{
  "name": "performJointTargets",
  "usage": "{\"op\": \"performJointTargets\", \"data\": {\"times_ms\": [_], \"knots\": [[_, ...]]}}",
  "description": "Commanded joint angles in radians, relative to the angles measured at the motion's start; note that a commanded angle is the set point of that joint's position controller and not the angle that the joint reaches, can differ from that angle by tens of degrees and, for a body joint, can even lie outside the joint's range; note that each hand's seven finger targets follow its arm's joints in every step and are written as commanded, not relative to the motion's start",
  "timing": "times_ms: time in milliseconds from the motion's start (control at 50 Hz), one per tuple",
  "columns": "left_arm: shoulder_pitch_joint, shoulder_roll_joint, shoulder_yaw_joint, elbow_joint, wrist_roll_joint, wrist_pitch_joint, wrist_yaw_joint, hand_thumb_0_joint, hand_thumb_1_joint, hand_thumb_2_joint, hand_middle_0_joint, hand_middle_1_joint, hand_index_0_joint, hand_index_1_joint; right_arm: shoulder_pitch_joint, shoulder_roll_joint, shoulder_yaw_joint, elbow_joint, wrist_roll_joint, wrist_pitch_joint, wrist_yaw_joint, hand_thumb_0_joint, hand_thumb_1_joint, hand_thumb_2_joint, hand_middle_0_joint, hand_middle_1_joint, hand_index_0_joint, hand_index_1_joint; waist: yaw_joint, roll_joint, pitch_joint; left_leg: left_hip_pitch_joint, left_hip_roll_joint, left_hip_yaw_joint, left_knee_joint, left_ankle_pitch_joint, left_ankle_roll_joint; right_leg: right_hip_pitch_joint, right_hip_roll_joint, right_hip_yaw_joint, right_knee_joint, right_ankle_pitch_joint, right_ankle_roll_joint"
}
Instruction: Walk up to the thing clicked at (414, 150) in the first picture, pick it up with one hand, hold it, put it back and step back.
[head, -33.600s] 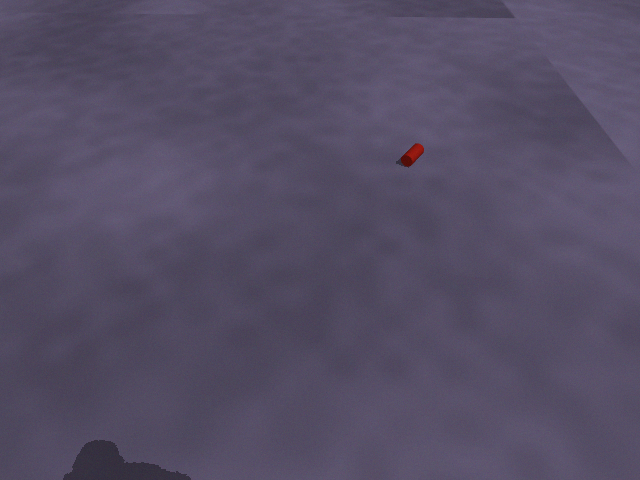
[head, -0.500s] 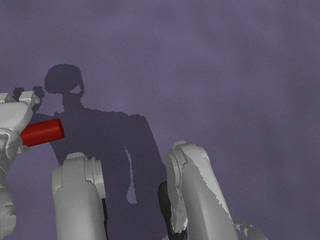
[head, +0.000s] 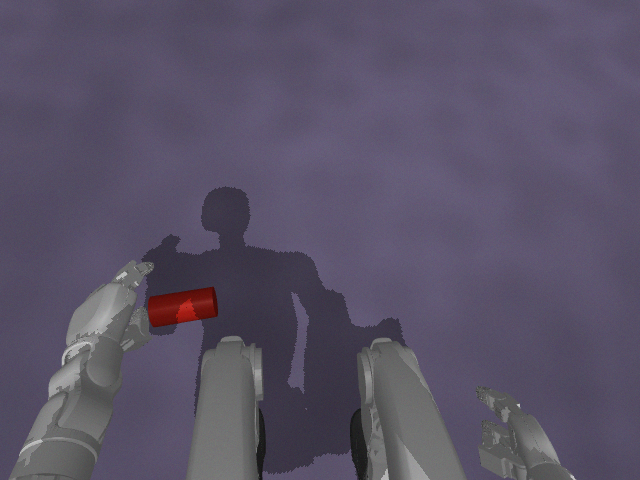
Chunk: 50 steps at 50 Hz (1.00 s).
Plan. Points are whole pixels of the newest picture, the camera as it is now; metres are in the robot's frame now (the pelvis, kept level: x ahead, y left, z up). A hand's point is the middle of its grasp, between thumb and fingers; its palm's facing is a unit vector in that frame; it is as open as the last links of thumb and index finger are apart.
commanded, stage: home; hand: left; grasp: from above
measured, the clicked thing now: (184, 306) +0.43 +0.29 -0.44
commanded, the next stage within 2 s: none
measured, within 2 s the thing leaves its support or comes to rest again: neither
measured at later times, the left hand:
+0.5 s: hand (74, 377) +0.24 +0.21 +0.10, palm faces +0.10 -0.96 -0.28, open 7.4 cm
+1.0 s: hand out of the picture +0.22 +0.20 +0.19, palm faces +0.16 -0.97 -0.19, open 7.4 cm
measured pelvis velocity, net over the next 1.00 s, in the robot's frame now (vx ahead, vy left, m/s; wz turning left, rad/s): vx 0.08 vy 0.01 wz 0.12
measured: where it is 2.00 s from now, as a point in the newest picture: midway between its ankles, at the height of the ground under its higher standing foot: outside the picture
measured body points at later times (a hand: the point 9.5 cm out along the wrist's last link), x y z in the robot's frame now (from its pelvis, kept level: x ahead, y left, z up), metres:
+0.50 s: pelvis +0.05 +0.00 +0.18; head +0.13 +0.03 +0.62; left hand +0.24 +0.26 +0.12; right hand +0.24 -0.21 +0.10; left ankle +0.09 +0.13 -0.44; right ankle +0.08 -0.12 -0.44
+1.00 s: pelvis +0.08 +0.01 +0.24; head +0.10 +0.01 +0.69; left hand +0.21 +0.25 +0.21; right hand +0.28 -0.22 +0.19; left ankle +0.09 +0.13 -0.44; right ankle +0.08 -0.12 -0.44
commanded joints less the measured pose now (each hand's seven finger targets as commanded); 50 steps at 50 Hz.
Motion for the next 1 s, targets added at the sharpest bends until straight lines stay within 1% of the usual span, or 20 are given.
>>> {"op": "performJointTargets", "data": {"times_ms": [0,20,80,100,120,160,180,240,280,340,400,420,460,540,560,620,680,820,900,980], "knots": [[-0.063,0.16,0.095,-0.328,-0.106,0.006,0.008,0.0,0.899,0.9,-0.2,-0.299,-0.2,-0.299,0.028,-0.156,-0.061,-0.118,0.018,-0.048,-0.049,0.0,-0.9,-0.9,0.2,0.3,0.2,0.3,0.008,0.139,-0.48,0.546,-0.014,0.021,-0.361,0.012,0.035,0.32,0.01,-0.002,-0.33,0.121,-0.048],[-0.04,0.133,0.085,-0.354,-0.128,0.016,0.004,0.0,0.898,0.9,-0.2,-0.299,-0.2,-0.299,0.025,-0.157,-0.062,-0.127,0.021,-0.052,-0.056,0.0,-0.899,-0.9,0.2,0.3,0.2,0.3,0.0,0.148,-0.474,0.583,-0.014,0.01,-0.396,0.016,0.031,0.324,0.007,-0.004,-0.34,0.125,-0.049],[0.062,0.101,0.086,-0.431,-0.215,0.063,-0.007,0.0,0.896,0.899,-0.2,-0.299,-0.2,-0.299,0.007,-0.154,-0.058,-0.153,0.025,-0.065,-0.079,0.0,-0.899,-0.9,0.2,0.3,0.2,0.3,0.005,0.145,-0.437,0.665,-0.01,-0.009,-0.485,-0.036,0.029,0.366,0.006,-0.005,-0.41,0.092,-0.043],[0.104,0.078,0.072,-0.45,-0.241,0.082,-0.01,0.0,0.896,0.901,-0.2,-0.3,-0.2,-0.301,0.001,-0.15,-0.055,-0.164,0.027,-0.07,-0.085,0.0,-0.899,-0.9,0.2,0.3,0.2,0.3,-0.005,0.136,-0.427,0.685,-0.013,-0.006,-0.509,-0.04,0.029,0.393,0.005,-0.002,-0.444,0.087,-0.042],[0.109,0.083,0.083,-0.504,-0.275,0.096,-0.011,0.0,0.897,0.9,-0.2,-0.3,-0.2,-0.3,-0.002,-0.149,-0.052,-0.173,0.028,-0.076,-0.092,0.0,-0.899,-0.9,0.2,0.3,0.2,0.3,-0.004,0.142,-0.434,0.704,-0.016,-0.008,-0.534,-0.058,0.03,0.431,0.004,0.001,-0.47,0.076,-0.04],[0.176,0.056,0.07,-0.55,-0.334,0.13,-0.017,0.0,0.9,0.903,-0.201,-0.302,-0.2,-0.302,-0.002,-0.143,-0.047,-0.184,0.032,-0.086,-0.106,0.0,-0.9,-0.9,0.2,0.3,0.2,0.3,-0.008,0.139,-0.429,0.776,-0.016,-0.011,-0.579,-0.014,0.027,0.484,-0.001,0.006,-0.514,0.107,-0.038],[0.208,0.055,0.078,-0.566,-0.362,0.149,-0.015,0.0,0.901,0.903,-0.2,-0.301,-0.2,-0.302,0.003,-0.139,-0.045,-0.191,0.034,-0.09,-0.113,0.0,-0.9,-0.9,0.2,0.3,0.2,0.3,-0.011,0.12,-0.441,0.813,-0.018,0.001,-0.585,0.026,0.028,0.525,-0.001,0.01,-0.546,0.134,-0.037],[0.297,0.015,0.069,-0.607,-0.447,0.193,-0.011,0.0,0.9,0.901,-0.2,-0.301,-0.2,-0.301,0.017,-0.116,-0.03,-0.197,0.033,-0.103,-0.133,0.0,-0.901,-0.899,0.2,0.299,0.2,0.299,-0.026,0.099,-0.373,0.852,-0.023,0.016,-0.645,0.069,0.03,0.63,-0.004,0.019,-0.639,0.164,-0.034],[0.335,0.018,0.091,-0.63,-0.478,0.215,-0.003,0.0,0.9,0.9,-0.2,-0.301,-0.2,-0.3,0.035,-0.108,-0.023,-0.207,0.035,-0.113,-0.149,0.0,-0.901,-0.899,0.2,0.299,0.2,0.299,-0.025,0.085,-0.368,0.899,-0.026,0.019,-0.683,0.118,0.033,0.707,-0.005,0.02,-0.691,0.202,-0.033],[0.417,-0.037,0.076,-0.64,-0.522,0.252,0.0,0.0,0.9,0.9,-0.2,-0.301,-0.2,-0.3,0.057,-0.09,-0.007,-0.214,0.036,-0.127,-0.172,0.0,-0.901,-0.899,0.2,0.299,0.2,0.299,-0.033,0.077,-0.308,0.963,-0.028,0.019,-0.757,0.179,0.031,0.8,-0.007,0.019,-0.767,0.25,-0.032],[0.465,-0.059,0.089,-0.675,-0.566,0.289,0.003,0.0,0.9,0.9,-0.2,-0.3,-0.2,-0.3,0.081,-0.081,0.008,-0.224,0.037,-0.142,-0.201,0.0,-0.901,-0.899,0.2,0.299,0.2,0.299,-0.027,0.073,-0.255,1.035,-0.031,0.025,-0.839,0.189,0.03,0.885,-0.01,0.018,-0.86,0.255,-0.033],[0.489,-0.08,0.08,-0.689,-0.577,0.301,0.001,0.0,0.9,0.9,-0.2,-0.301,-0.2,-0.3,0.09,-0.077,0.012,-0.221,0.036,-0.148,-0.21,0.0,-0.901,-0.899,0.2,0.299,0.2,0.299,-0.034,0.075,-0.244,1.069,-0.029,0.021,-0.865,0.214,0.027,0.909,-0.009,0.015,-0.88,0.277,-0.032],[0.548,-0.087,0.093,-0.721,-0.6,0.323,-0.001,0.0,0.9,0.9,-0.2,-0.301,-0.2,-0.3,0.111,-0.072,0.016,-0.235,0.034,-0.156,-0.227,0.0,-0.901,-0.899,0.2,0.299,0.2,0.299,-0.024,0.076,-0.241,1.134,-0.034,0.031,-0.903,0.286,0.025,0.982,-0.008,0.01,-0.928,0.341,-0.03],[0.633,-0.123,0.077,-0.787,-0.63,0.357,-0.011,0.0,0.9,0.9,-0.2,-0.301,-0.2,-0.301,0.14,-0.061,0.025,-0.251,0.023,-0.174,-0.252,0.0,-0.901,-0.899,0.199,0.299,0.2,0.299,-0.021,0.092,-0.182,1.227,-0.035,0.044,-0.984,0.385,0.02,1.078,-0.008,-0.003,-1.007,0.424,-0.027],[0.655,-0.121,0.084,-0.812,-0.633,0.363,-0.013,0.0,0.9,0.9,-0.2,-0.301,-0.2,-0.301,0.144,-0.059,0.024,-0.264,0.024,-0.178,-0.257,0.0,-0.901,-0.899,0.2,0.299,0.2,0.299,-0.01,0.084,-0.178,1.244,-0.036,0.043,-1.0,0.39,0.022,1.099,-0.008,-0.006,-1.027,0.431,-0.024],[0.705,-0.137,0.069,-0.829,-0.63,0.381,-0.021,0.0,0.9,0.9,-0.2,-0.301,-0.2,-0.301,0.149,-0.054,0.024,-0.271,0.017,-0.192,-0.266,0.0,-0.901,-0.899,0.199,0.299,0.2,0.299,-0.016,0.053,-0.128,1.264,-0.041,0.047,-1.027,0.414,0.026,1.143,-0.009,-0.005,-1.074,0.464,-0.021],[0.739,-0.139,0.067,-0.852,-0.625,0.387,-0.034,0.0,0.9,0.9,-0.2,-0.302,-0.2,-0.301,0.151,-0.058,0.019,-0.282,0.01,-0.203,-0.267,0.0,-0.902,-0.899,0.199,0.299,0.199,0.299,-0.008,0.043,-0.089,1.286,-0.042,0.045,-1.061,0.405,0.028,1.164,-0.01,-0.01,-1.105,0.447,-0.02],[0.716,-0.145,0.059,-0.835,-0.619,0.383,-0.063,0.0,0.9,0.9,-0.2,-0.301,-0.2,-0.301,0.14,-0.077,0.008,-0.287,0.002,-0.231,-0.266,0.0,-0.901,-0.899,0.199,0.299,0.2,0.299,-0.014,0.015,-0.002,1.293,-0.038,0.045,-1.11,0.332,0.026,1.15,-0.009,-0.022,-1.132,0.36,-0.018],[0.699,-0.131,0.066,-0.851,-0.616,0.374,-0.07,0.0,0.9,0.9,-0.2,-0.301,-0.2,-0.301,0.133,-0.08,0.007,-0.289,-0.001,-0.242,-0.263,0.0,-0.901,-0.899,0.2,0.299,0.2,0.299,-0.009,0.023,-0.017,1.304,-0.046,0.054,-1.105,0.319,0.029,1.16,-0.016,-0.011,-1.14,0.356,-0.013],[0.706,-0.131,0.068,-0.856,-0.611,0.367,-0.069,0.0,0.9,0.9,-0.2,-0.301,-0.2,-0.301,0.133,-0.081,0.006,-0.279,-0.003,-0.249,-0.263,0.0,-0.901,-0.899,0.2,0.299,0.2,0.299,-0.005,0.036,-0.049,1.333,-0.043,0.051,-1.099,0.372,0.025,1.176,-0.016,-0.01,-1.123,0.401,-0.016]]}}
